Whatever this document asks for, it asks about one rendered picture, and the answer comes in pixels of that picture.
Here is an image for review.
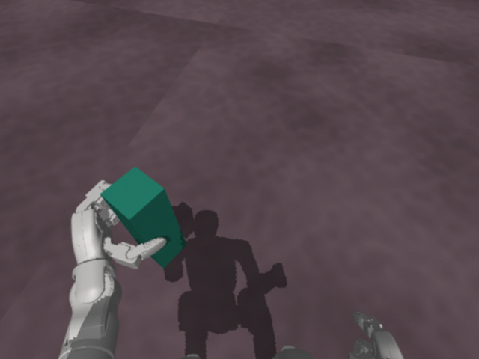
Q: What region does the left robot hand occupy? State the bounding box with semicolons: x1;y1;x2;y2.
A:
71;180;167;269

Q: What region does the right robot hand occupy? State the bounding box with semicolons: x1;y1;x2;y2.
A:
349;311;404;359

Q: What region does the left robot arm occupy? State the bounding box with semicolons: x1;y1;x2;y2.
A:
58;258;122;359

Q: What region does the carton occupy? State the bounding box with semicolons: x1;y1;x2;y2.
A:
100;166;186;268

